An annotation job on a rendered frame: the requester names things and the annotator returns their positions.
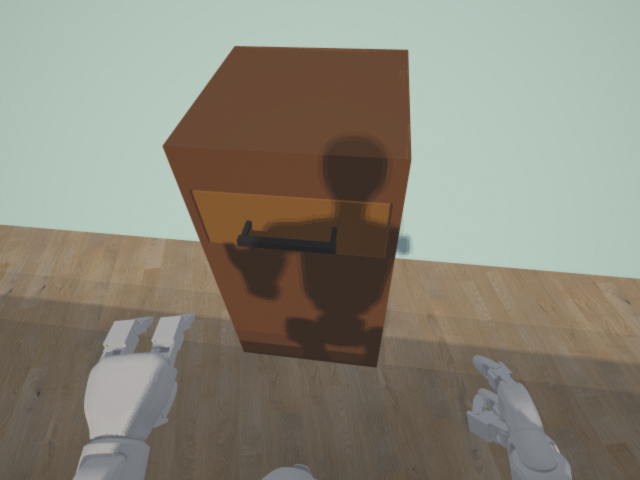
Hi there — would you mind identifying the left robot shin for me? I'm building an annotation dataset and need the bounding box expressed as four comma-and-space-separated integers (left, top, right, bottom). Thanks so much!
293, 464, 311, 475

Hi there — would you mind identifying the handle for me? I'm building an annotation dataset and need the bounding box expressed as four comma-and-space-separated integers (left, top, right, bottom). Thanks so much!
237, 220, 337, 254

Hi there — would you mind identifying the left robot forearm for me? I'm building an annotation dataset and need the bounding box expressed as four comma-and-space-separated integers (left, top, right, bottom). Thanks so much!
72, 438, 150, 480

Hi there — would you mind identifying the cabinet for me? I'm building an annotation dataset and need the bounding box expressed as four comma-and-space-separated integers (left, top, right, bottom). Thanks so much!
163, 46, 411, 368

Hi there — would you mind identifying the right robot forearm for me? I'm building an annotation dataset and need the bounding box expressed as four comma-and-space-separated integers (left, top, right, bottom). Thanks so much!
507, 430, 572, 480

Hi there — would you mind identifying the left robot hand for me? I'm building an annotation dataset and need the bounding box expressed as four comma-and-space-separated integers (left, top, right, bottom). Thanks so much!
84, 313, 195, 442

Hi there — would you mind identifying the right robot hand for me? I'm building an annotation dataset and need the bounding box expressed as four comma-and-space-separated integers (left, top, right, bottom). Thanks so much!
467, 355, 545, 448

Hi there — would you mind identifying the drawer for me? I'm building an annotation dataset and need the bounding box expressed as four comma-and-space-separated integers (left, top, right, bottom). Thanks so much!
192, 190, 390, 256

